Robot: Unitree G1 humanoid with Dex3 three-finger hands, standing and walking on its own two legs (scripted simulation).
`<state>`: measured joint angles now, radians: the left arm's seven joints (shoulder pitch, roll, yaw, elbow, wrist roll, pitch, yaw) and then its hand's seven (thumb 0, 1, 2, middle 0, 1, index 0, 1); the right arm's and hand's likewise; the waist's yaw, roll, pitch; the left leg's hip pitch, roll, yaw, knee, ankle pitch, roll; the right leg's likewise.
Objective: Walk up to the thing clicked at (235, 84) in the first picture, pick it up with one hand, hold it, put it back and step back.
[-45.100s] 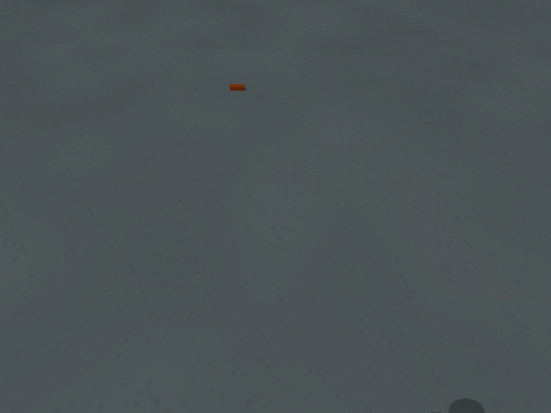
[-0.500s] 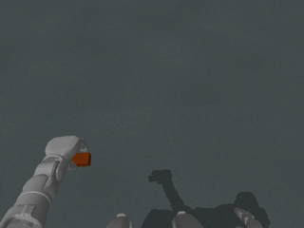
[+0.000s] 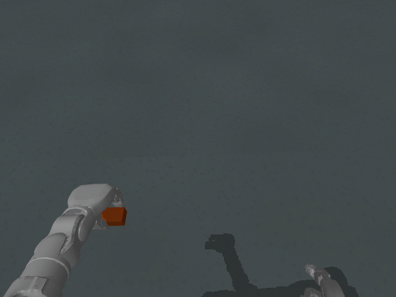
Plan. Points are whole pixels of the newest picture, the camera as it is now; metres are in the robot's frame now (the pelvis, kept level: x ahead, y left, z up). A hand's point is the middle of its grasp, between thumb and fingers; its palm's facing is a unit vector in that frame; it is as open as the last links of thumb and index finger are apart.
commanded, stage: hold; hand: left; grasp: from above
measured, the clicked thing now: (104, 216) +0.32 +0.23 -0.09
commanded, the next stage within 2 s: crouch in 1.56 s
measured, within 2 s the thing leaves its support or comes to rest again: neither
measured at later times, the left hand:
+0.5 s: hand (100, 217) +0.29 +0.22 -0.03, palm faces -0.45 -0.03 -0.89, open 6.7 cm
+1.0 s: hand (102, 215) +0.29 +0.20 -0.01, palm faces -0.44 -0.03 -0.90, open 6.7 cm
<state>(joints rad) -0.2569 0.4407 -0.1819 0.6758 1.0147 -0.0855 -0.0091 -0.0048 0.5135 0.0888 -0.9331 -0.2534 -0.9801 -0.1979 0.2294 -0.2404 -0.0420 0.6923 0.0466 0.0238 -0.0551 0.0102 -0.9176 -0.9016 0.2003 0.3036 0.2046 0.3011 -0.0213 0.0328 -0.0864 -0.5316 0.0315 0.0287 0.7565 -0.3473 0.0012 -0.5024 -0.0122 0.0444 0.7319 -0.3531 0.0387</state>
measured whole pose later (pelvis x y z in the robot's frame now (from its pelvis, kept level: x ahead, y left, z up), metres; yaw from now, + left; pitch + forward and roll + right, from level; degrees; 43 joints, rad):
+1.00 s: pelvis +0.00 -0.01 +0.02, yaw +0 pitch +1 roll +0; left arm -0.21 0.43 -0.20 0.56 0.99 -0.08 -0.08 0.00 0.51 0.09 -0.93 -0.26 -0.98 -0.20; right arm 0.18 -0.25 -0.03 0.66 0.06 0.07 -0.08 0.01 -0.91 -0.90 0.20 0.30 0.20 0.30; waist 0.00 0.05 -0.03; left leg -0.33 0.03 0.03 0.56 -0.25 -0.01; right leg -0.32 -0.01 0.05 0.58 -0.28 0.02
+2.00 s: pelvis -0.01 -0.01 +0.01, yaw +1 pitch +7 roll +0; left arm -0.30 0.44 -0.16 0.78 1.10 -0.19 0.09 0.00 0.52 0.05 -0.96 -0.24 -1.01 -0.17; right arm 0.16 -0.24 -0.04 0.66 0.04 0.12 -0.06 0.01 -0.91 -0.90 0.20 0.30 0.20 0.30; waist -0.02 0.01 -0.04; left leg -0.52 0.03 0.02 0.69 -0.30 -0.01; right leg -0.50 -0.01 0.03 0.69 -0.32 0.03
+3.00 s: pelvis -0.07 +0.00 -0.33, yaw -4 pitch +37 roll -7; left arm -0.84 0.70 0.09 1.29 1.30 -0.27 0.36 0.00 0.53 0.00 -1.02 -0.12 -1.06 -0.07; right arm 0.12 -0.25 -0.03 0.74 -0.12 -0.03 0.10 0.00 -0.92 -0.90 0.20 0.30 0.21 0.30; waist -0.17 0.00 -0.13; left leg -2.12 0.02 -0.12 2.13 -0.66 -0.01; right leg -2.02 0.02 -0.04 2.07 -0.70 0.05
